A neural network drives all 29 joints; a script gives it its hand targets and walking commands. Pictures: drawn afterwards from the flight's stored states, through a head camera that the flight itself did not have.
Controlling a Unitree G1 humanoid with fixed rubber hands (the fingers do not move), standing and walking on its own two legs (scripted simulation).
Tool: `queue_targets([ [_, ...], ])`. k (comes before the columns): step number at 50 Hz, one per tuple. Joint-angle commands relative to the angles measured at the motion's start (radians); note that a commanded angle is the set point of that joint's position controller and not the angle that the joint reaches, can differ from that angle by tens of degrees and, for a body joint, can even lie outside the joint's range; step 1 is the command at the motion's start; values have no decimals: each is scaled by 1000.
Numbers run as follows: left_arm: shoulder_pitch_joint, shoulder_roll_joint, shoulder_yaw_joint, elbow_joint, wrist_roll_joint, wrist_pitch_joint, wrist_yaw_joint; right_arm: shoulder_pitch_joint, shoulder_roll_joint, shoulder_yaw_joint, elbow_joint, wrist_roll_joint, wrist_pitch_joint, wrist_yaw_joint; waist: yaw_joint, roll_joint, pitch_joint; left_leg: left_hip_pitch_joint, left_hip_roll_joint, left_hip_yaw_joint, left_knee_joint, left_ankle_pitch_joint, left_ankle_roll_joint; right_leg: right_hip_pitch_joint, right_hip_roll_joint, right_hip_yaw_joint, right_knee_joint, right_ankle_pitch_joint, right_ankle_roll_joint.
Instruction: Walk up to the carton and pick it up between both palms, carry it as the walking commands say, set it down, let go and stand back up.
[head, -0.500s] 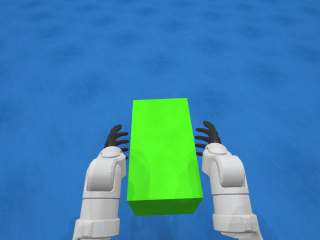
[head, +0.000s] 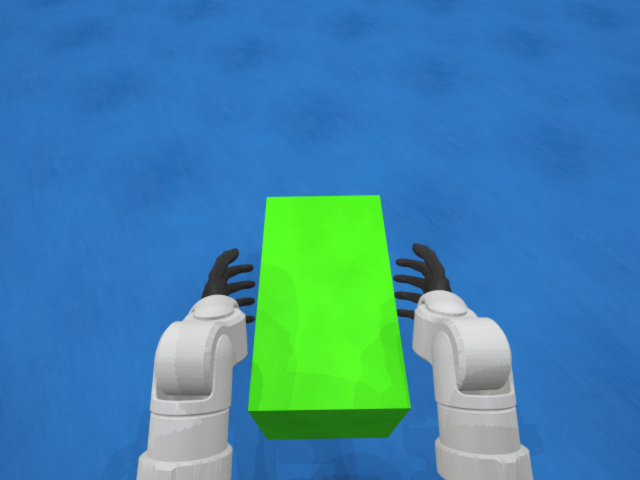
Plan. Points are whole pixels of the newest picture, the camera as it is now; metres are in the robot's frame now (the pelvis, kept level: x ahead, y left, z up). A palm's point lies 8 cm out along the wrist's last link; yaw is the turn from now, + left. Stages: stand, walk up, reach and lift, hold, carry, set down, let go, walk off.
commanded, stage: carry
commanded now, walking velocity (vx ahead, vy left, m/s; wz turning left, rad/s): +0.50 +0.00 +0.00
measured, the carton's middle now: (325, 313) +0.34 +0.00 -0.01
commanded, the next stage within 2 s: none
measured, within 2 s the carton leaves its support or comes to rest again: neither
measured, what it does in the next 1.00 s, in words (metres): walks ahead: left foot, then right foot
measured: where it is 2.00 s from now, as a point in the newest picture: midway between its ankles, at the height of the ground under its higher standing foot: (328, 196)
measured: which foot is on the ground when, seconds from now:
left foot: up 0.00-0.12, down 0.14-0.54, up 0.56-0.88, down 0.90-1.00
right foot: down 0.00-0.16, up 0.18-0.52, down 0.54-0.92, up 0.94-1.00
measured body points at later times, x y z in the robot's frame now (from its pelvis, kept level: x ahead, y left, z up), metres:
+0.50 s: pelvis +0.32 +0.01 +0.00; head +0.36 +0.02 +0.44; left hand +0.65 +0.11 +0.08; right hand +0.63 -0.14 +0.09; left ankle +0.20 +0.11 -0.74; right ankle +0.44 -0.12 -0.72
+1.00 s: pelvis +0.66 +0.01 -0.01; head +0.69 +0.01 +0.44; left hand +0.98 +0.13 +0.07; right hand +0.98 -0.12 +0.08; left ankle +0.70 +0.09 -0.74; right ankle +0.52 -0.10 -0.68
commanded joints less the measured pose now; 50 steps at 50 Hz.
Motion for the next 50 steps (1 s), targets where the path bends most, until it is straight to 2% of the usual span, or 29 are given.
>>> queue_targets([
  [1,-362,-1055,-438,-208,-318,-83,-220,-317,1087,465,-133,289,-56,207,7,-140,-327,-39,-18,45,-206,114,6,349,-246,175,-92,430,-119],
  [5,-322,-1012,-440,-195,-303,-69,-224,-293,1061,466,-130,276,-46,209,-13,-117,-329,275,-58,149,-445,357,20,217,-182,26,34,368,-35],
  [6,-325,-1000,-441,-195,-297,-64,-225,-288,1055,465,-119,277,-41,213,-22,-103,-357,423,-59,158,-462,334,30,153,-155,-5,116,378,-5],
  [7,-341,-985,-439,-191,-288,-57,-225,-271,1044,456,-99,276,-35,215,-44,-76,-402,634,-4,70,-436,272,60,1,-141,-10,264,310,27],
  [8,-339,-973,-449,-193,-289,-41,-227,-254,1013,420,-64,262,-30,211,-60,123,-481,816,246,-317,-476,137,167,-226,-63,-26,551,61,75],
  [9,-351,-976,-458,-180,-299,-31,-231,-233,1018,407,-33,255,-30,207,-66,309,-475,949,364,-586,-552,244,272,-503,24,43,755,-307,76],
  [10,-367,-990,-459,-166,-300,-35,-235,-272,1033,413,-63,262,-34,211,-59,193,-462,929,377,-523,-522,340,282,-574,-28,150,836,-308,47],
  [12,-388,-1058,-470,-151,-317,-49,-246,-300,1077,431,-79,266,-50,219,-51,40,-399,803,346,-372,-520,457,236,-547,-88,193,788,-209,36],
  [13,-377,-1081,-461,-138,-315,-59,-253,-317,1097,440,-94,275,-57,224,-45,27,-375,743,318,-293,-546,461,212,-505,-103,190,700,-174,42],
  [15,-374,-1108,-463,-153,-312,-82,-251,-357,1109,455,-129,298,-70,235,-38,79,-360,681,285,-188,-586,437,184,-434,-78,137,556,-117,48],
  [23,-325,-1056,-461,-178,-271,-83,-218,-317,1047,464,-142,302,-56,242,-36,168,-276,646,192,27,-543,586,92,-305,0,12,196,132,34],
  [25,-315,-1030,-453,-164,-269,-67,-217,-307,1026,456,-131,288,-43,236,-28,153,-285,621,169,81,-440,651,63,-169,31,-29,111,169,30],
  [26,-313,-1022,-446,-152,-268,-58,-217,-300,1014,448,-120,280,-35,234,-18,121,-318,570,136,131,-322,674,37,-12,62,-72,48,195,28],
  [27,-306,-1015,-431,-126,-264,-48,-217,-295,1000,436,-101,268,-26,233,-6,83,-368,445,100,153,-166,659,13,202,54,-51,59,162,11],
  [28,-288,-1009,-409,-102,-252,-40,-218,-323,986,422,-85,264,-17,235,30,7,-408,244,68,150,64,469,-7,398,-93,154,27,71,-18],
  [29,-305,-994,-396,-73,-238,-40,-217,-328,973,427,-80,253,-7,237,17,-261,-430,-85,-70,83,316,-61,-34,581,-360,654,-66,130,-153],
  [30,-309,-1020,-399,-58,-249,-41,-220,-343,983,433,-76,258,-8,240,14,-246,-448,-199,-22,-67,411,-133,-1,615,-396,661,-54,170,-209],
  [32,-336,-1098,-395,-75,-256,-59,-228,-399,1059,466,-93,295,-21,250,13,-99,-410,-187,35,-97,392,-57,16,509,-360,495,-36,376,-188],
  [33,-370,-1131,-404,-97,-269,-69,-233,-418,1094,472,-98,305,-35,254,11,-56,-390,-151,58,-98,294,-17,20,450,-339,422,-42,392,-176],
  [34,-392,-1149,-409,-109,-279,-79,-239,-423,1118,476,-98,310,-48,257,9,-57,-381,-98,62,-83,187,-10,22,399,-309,346,-54,389,-153],
  [38,-396,-1120,-424,-150,-309,-98,-252,-377,1120,460,-100,283,-75,238,7,-125,-357,-28,11,12,-114,28,17,353,-279,217,-95,403,-151],
  [41,-347,-1077,-422,-147,-299,-93,-251,-351,1086,455,-114,272,-72,228,7,-155,-339,76,-41,76,-279,202,20,327,-236,107,-66,439,-91],
  [44,-332,-1038,-416,-141,-277,-77,-244,-331,1074,463,-96,274,-54,235,-18,-113,-340,331,-59,162,-462,353,24,236,-176,-2,81,369,-12],
  [45,-338,-1023,-414,-137,-269,-69,-243,-322,1071,461,-76,276,-47,237,-30,-96,-374,507,-35,134,-446,319,43,135,-156,-19,184,368,18],
  [46,-353,-1005,-411,-125,-264,-57,-242,-305,1048,442,-48,269,-39,236,-54,-27,-421,700,86,-38,-446,192,88,-37,-132,-30,392,248,50],
  [47,-366,-990,-425,-134,-273,-39,-243,-292,1026,404,0,257,-34,227,-68,248,-472,868,327,-453,-516,182,221,-315,-18,-23,685,-69,90],
  [48,-368,-997,-429,-102,-276,-32,-248,-295,1041,405,4,253,-34,225,-64,279,-427,938,385,-560,-546,347,280,-538,7,93,813,-322,66],
  [49,-381,-1020,-436,-85,-284,-37,-252,-308,1053,408,-8,251,-38,228,-64,151,-410,916,377,-469,-499,517,269,-570,-44,166,848,-306,45],
  [50,-392,-1058,-445,-81,-296,-45,-256,-319,1075,410,-19,250,-46,231,-59,65,-385,866,357,-383,-490,595,241,-551,-69,190,830,-255,39],
])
